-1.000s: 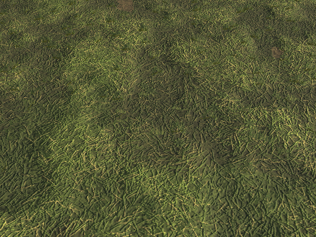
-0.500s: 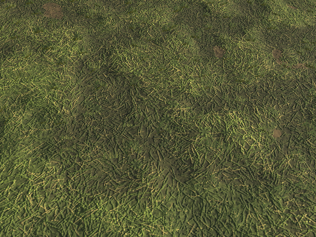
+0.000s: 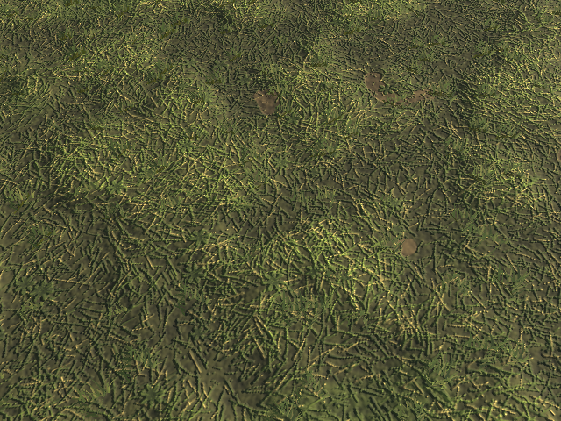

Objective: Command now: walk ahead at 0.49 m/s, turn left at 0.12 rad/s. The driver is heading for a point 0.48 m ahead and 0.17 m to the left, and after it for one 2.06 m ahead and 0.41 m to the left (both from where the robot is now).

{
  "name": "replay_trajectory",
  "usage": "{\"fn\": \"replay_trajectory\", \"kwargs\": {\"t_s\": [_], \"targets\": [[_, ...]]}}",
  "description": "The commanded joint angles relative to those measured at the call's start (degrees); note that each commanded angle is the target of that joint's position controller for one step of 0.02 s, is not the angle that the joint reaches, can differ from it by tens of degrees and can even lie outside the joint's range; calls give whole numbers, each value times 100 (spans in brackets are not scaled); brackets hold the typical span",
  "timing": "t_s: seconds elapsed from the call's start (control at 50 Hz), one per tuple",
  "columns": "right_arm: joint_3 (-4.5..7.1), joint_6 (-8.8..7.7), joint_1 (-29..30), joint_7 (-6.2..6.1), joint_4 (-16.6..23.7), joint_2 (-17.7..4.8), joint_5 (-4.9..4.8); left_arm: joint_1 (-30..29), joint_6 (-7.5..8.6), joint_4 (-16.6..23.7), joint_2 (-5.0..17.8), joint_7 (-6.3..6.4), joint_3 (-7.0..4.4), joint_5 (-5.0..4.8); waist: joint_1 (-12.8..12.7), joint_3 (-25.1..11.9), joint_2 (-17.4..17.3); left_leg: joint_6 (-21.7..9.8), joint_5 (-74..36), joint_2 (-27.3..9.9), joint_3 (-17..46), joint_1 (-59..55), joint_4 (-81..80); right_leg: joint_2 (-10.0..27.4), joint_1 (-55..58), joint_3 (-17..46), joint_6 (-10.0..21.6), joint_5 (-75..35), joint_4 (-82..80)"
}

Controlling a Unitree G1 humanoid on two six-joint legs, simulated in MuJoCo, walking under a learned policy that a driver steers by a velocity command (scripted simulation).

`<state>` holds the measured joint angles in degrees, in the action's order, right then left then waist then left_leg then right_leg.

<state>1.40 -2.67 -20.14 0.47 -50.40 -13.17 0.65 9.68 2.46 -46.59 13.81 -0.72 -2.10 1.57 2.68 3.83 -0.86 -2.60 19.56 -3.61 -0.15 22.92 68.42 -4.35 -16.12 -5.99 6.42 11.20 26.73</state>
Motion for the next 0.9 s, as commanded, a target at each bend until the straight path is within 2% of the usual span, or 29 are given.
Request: {"fn": "replay_trajectory", "kwargs": {"t_s": [0.02, 0.06, 0.14, 0.22, 0.28, 0.34, 0.36, 0.38, 0.4, 0.42, 0.44, 0.46, 0.48, 0.5, 0.52, 0.54, 0.56, 0.6, 0.64, 0.7, 0.76, 0.82, 0.84, 0.86, 0.88, 0.9], "targets": [[157, 140, -600, 83, 43, -488, 86, 501, 253, 37, 512, 39, -132, -49, -78, -346, 296, 4, -352, -187, 296, 490, -174, 1698, 646, 1249, 483, -1610, -1694], [181, 193, -274, 139, 111, -418, 73, 621, 333, -78, 588, 33, -157, -58, -86, -138, 372, 21, -776, -211, 306, 917, -403, 1623, 693, 886, 379, -1538, -1926], [195, 179, 542, 177, 325, -373, 59, 903, 367, -249, 517, 53, -130, -62, -249, 133, 396, 76, -1667, -168, 242, 1604, -1237, 1479, 1017, 302, 158, -1828, -2060], [97, 138, 1315, 247, 569, -222, 91, 1170, 373, -420, 536, 130, -96, -75, -442, 228, 400, 30, -2197, -57, -264, 1517, -2428, 1512, 1412, -166, 35, -2576, -1973], [47, 125, 1771, 293, 781, -192, 115, 1516, 318, -618, 607, 212, -86, -50, -573, 279, 374, -165, -1955, 101, -626, 1484, -3047, 1675, 2056, -378, -20, -3446, -1679], [102, 146, 1438, 254, 760, -338, 128, 1443, 240, -671, 854, 301, -117, -16, -306, -81, 608, -514, -1097, 588, -959, 775, -3232, 1804, 2520, -620, -130, -5856, -682], [148, 148, 1063, 227, 670, -434, 139, 1361, 195, -659, 957, 327, -142, 6, -112, -306, 699, -663, -757, 767, -1000, 348, -3254, 1849, 2539, -674, -128, -6410, -51], [227, 120, 508, 198, 523, -588, 153, 1294, 145, -622, 1040, 328, -163, 27, 138, -634, 707, -833, -530, 901, -905, -317, -3435, 1880, 2366, -678, -82, -6289, 864], [348, 72, -333, 148, 275, -807, 211, 1143, 119, -539, 1084, 300, -173, 2, 586, -1054, 477, -1069, -645, 873, -591, -1528, -3990, 1763, 1687, -749, -129, -5230, 2220], [559, 100, -867, 44, 197, -1444, 246, 1199, 169, -277, 752, 231, -91, -71, 691, -1609, -372, -1616, -121, -475, 1271, -3091, -4159, 1280, -13, -821, -322, -2337, 4242], [644, 152, -498, 52, 301, -1769, 96, 1094, 229, 74, 585, 125, -95, -103, 294, -1927, -1195, -2438, -706, -1612, 4284, -4097, -4940, 9, -2088, 68, -543, 1925, 5878], [618, 182, -369, 37, 279, -1596, -42, 518, 299, 186, 766, 92, -100, -22, 406, -1398, -214, -2263, -844, -1471, 3676, -3773, -5142, 479, -2700, 927, -466, 1396, 5819], [548, 177, -92, 0, 274, -1314, -49, 413, 378, 267, 713, 64, -68, -91, 200, -767, 42, -2032, -1148, -1359, 3006, -2988, -5294, 725, -2660, 893, -466, 904, 5341], [467, 159, 195, -18, 298, -1031, -20, 511, 384, 195, 710, 82, -80, -102, -113, -251, 376, -1738, -2263, -1092, 2444, -2216, -5369, 883, -2336, 819, -515, 755, 4798], [417, 113, 389, -47, 326, -902, -58, 578, 284, 198, 686, 102, -81, -12, -314, -107, 418, -1585, -3376, -824, 1936, -1733, -5344, 956, -1981, 812, -635, 776, 4498], [386, 58, 495, -45, 368, -855, -71, 748, 153, 163, 624, 107, -64, 66, -440, -192, 308, -1502, -4218, -640, 1570, -1443, -5293, 967, -1604, 792, -749, 790, 4270], [379, -5, 479, -25, 364, -889, -80, 808, 46, 180, 575, 104, -62, 96, -509, -276, 244, -1457, -4928, -501, 1349, -1328, -5213, 923, -1464, 732, -840, 806, 4079], [425, -53, 370, -7, 336, -1092, -61, 728, -65, 276, 494, 95, -44, 76, -532, -420, 68, -1318, -5721, -235, 1042, -1244, -5082, 807, -1424, 581, -954, 539, 3589], [436, -2, 210, -23, 327, -1139, -61, 415, -107, 428, 486, 97, -29, 52, -414, -515, -138, -1120, -5976, -51, 944, -1321, -4935, 720, -1521, 488, -1003, 199, 3091], [433, 120, 4, -73, 339, -1111, -70, -149, -126, 652, 523, 110, 3, 6, -148, -611, -359, -814, -5756, 67, 1052, -1558, -4731, 613, -1576, 500, -981, -326, 2343], [457, 226, -201, -133, 355, -1156, -29, -554, -109, 803, 620, 135, 26, -38, 76, -614, -408, -741, -5504, -54, 1412, -1979, -4468, 503, -1687, 612, -910, -464, 1796], [399, 244, -50, -181, 397, -1010, 59, -204, -26, 640, 690, 157, 34, -32, -6, -609, -452, -608, -5483, -184, 1428, -2162, -4135, 440, -1147, 616, -653, -386, 1034], [379, 217, 50, -195, 405, -988, 59, 88, 10, 524, 749, 170, 10, -14, -129, -631, -463, -518, -5535, -211, 1472, -2080, -3948, 388, -681, 608, -514, -387, 738], [355, 174, 162, -207, 388, -976, 9, 466, 58, 376, 755, 187, -3, 14, -357, -664, -394, -417, -5496, -154, 1432, -1996, -3609, 358, -116, 558, -369, -768, 200], [302, 118, 200, -200, 362, -897, -50, 863, 147, 238, 755, 201, 2, 46, -599, -803, -132, -283, -4859, 92, 1280, -1782, -3007, 601, 672, 760, -209, -1995, -411], [225, 68, -185, -191, 466, -649, -49, 1169, 205, 247, 1061, 218, -9, 41, -470, -1396, 843, -90, -2024, 642, 902, -1276, -1766, 1892, 1690, 2176, 230, -5057, -93]]}}
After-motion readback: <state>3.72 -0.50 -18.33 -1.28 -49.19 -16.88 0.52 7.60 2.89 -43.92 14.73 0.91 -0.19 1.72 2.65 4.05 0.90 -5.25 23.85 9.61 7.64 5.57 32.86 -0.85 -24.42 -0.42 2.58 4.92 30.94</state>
